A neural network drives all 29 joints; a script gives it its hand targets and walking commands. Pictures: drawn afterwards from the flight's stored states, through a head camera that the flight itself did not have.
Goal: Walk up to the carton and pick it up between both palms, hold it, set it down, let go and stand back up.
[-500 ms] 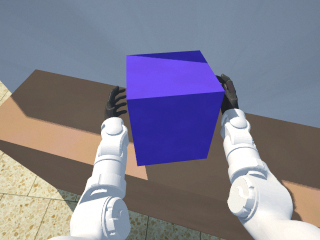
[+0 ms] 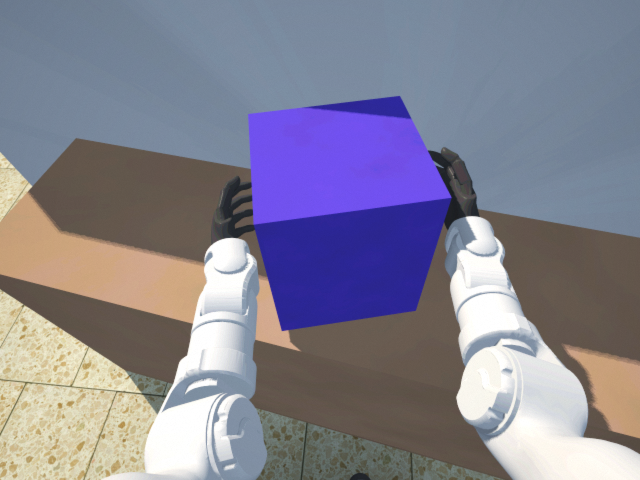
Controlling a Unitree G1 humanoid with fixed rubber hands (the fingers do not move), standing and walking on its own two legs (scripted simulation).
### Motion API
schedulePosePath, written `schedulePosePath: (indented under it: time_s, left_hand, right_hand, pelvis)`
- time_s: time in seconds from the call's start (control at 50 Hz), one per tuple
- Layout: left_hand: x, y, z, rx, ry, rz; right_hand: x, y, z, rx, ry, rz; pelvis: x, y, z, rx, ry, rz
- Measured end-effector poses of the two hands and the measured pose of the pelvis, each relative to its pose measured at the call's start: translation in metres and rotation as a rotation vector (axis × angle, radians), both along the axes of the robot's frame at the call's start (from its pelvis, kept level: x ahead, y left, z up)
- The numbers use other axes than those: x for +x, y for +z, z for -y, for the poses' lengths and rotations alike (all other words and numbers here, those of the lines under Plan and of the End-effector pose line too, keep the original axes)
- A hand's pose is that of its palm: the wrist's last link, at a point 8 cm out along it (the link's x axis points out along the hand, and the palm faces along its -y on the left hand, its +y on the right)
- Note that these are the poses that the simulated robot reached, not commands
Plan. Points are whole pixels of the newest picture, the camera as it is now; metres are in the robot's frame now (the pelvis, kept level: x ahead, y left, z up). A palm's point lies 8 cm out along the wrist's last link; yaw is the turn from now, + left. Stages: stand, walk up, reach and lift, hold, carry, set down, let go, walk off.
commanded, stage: set down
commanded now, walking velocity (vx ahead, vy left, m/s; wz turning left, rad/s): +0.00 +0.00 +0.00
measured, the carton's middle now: (337, 219) +0.44 -0.05 +0.01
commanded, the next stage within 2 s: none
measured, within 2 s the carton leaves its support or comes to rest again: rests again in 1.42 s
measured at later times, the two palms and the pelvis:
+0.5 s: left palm (230, 244) +0.40 +0.10 +0.04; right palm (456, 223) +0.39 -0.20 +0.05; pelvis +0.01 +0.00 +0.00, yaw +0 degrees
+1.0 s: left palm (232, 248) +0.40 +0.10 +0.03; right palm (453, 224) +0.40 -0.20 +0.04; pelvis +0.01 +0.00 +0.00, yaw +0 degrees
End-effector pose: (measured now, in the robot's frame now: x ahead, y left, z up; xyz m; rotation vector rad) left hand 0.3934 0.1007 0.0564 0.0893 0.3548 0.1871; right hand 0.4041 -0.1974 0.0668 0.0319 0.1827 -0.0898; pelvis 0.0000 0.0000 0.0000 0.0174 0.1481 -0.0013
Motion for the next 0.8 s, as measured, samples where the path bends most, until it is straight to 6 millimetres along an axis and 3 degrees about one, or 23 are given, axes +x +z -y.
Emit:
schedulePosePath:
  time_s: [0.26, 0.8]
  left_hand:
    - [-0.002, -0.017, 0.001, -0.037, 0.011, 0.002]
    - [0.006, -0.025, -0.001, -0.003, -0.007, 0.022]
  right_hand:
    - [-0.01, -0.013, 0.001, -0.039, -0.008, -0.033]
    - [-0.001, -0.025, 0.0, -0.055, 0.002, -0.016]
  pelvis:
    - [-0.004, -0.001, 0.006, 0.005, 0.013, -0.018]
    - [0.015, -0.001, -0.007, -0.006, -0.011, -0.032]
